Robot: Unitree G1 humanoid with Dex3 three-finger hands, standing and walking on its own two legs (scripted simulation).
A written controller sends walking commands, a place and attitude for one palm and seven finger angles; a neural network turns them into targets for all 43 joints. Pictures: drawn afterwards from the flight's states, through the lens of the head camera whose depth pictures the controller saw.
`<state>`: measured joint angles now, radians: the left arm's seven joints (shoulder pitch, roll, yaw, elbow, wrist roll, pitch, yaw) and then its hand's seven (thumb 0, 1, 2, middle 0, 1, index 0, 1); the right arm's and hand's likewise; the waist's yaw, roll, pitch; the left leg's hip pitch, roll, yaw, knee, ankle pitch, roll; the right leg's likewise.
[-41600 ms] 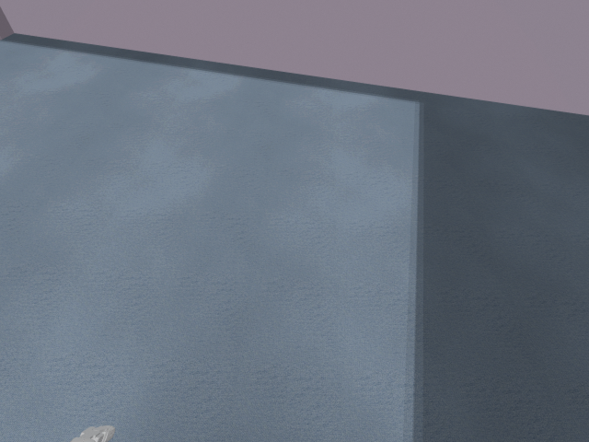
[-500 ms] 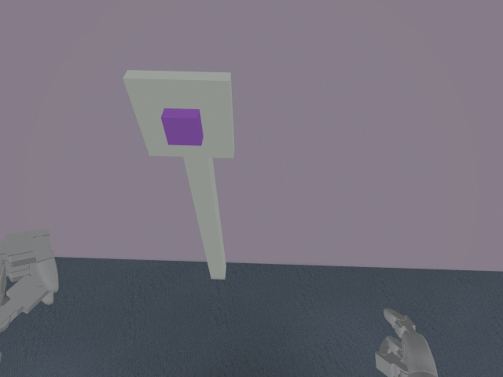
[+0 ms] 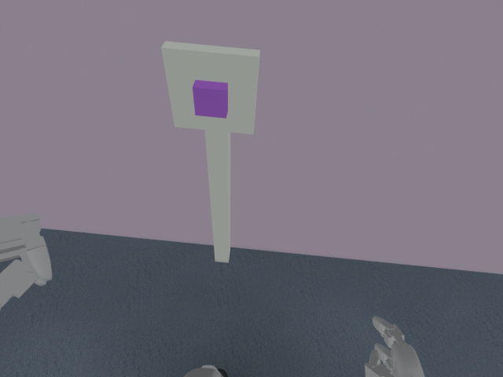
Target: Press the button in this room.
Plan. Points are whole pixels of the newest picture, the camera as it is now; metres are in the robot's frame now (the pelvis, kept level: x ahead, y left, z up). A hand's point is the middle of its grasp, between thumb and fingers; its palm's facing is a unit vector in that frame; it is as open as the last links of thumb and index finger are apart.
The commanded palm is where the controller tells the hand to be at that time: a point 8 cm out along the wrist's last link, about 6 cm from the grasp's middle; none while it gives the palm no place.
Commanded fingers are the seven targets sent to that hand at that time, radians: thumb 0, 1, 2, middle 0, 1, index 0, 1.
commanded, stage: step back with the hand held close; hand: left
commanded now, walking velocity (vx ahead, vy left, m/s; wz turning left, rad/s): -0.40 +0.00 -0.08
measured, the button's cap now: (211, 98) +0.64 +0.12 +0.09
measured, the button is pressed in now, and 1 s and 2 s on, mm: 0 0 0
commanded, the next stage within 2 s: stop stepping back and stand still in 0.32 s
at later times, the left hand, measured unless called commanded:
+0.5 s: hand (3, 376) +0.10 +0.22 +0.18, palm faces +0.25 -0.87 -0.42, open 3.1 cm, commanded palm +0.04 +0.27 +0.19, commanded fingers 0.00 0.90 0.90 -1.30 -1.50 -1.30 -1.50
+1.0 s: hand out of the picture +0.03 +0.20 +0.18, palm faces +0.31 -0.83 -0.46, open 3.1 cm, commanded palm -0.02 +0.25 +0.19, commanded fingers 0.00 0.90 0.90 -1.30 -1.50 -1.30 -1.50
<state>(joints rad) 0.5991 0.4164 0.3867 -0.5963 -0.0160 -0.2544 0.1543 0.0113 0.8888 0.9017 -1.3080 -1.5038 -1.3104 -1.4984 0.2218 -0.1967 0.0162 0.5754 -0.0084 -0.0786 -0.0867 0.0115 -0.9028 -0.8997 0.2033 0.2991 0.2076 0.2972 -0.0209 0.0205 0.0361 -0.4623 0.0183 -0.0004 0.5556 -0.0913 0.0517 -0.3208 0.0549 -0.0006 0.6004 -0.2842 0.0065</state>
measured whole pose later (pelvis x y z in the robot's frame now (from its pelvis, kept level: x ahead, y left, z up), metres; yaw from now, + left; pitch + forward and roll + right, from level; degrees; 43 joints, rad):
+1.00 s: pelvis -0.17 -0.02 +0.01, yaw -4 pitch -1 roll +0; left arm 0.65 0.39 0.35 -0.54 -0.01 -0.21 0.16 0.01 0.89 0.90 -1.31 -1.50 -1.31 -1.50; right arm 0.29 -0.19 0.01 0.63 -0.01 -0.12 -0.07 0.01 -0.90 -0.90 0.20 0.30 0.21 0.30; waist -0.04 0.00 -0.05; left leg -0.34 0.02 -0.01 0.58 -0.29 0.01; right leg -0.22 0.02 -0.05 0.52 -0.30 -0.04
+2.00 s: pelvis -0.18 +0.00 +0.01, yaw -2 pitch -2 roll -1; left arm 0.37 0.20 0.01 1.16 0.01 0.03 0.03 0.01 0.91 0.90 -0.50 -0.65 -0.50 -0.64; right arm 0.34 -0.14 0.00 1.11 -0.02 0.04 -0.03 0.01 -0.91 -0.90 0.20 0.30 0.20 0.30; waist 0.00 0.02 0.08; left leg -0.27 0.01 0.00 0.46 -0.16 0.01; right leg -0.16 0.01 -0.07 0.44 -0.25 -0.02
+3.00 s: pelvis -0.16 -0.02 +0.02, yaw -3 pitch -2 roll +0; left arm 0.27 0.16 0.01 1.15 0.01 0.00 0.03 0.00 0.91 0.90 -0.20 -0.30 -0.20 -0.30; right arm 0.25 -0.15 -0.01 1.13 -0.01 0.02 -0.04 0.00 -0.91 -0.90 0.20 0.30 0.20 0.30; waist -0.01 0.02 0.07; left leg -0.21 0.02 0.00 0.42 -0.17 -0.01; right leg -0.10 0.02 -0.07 0.41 -0.26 -0.04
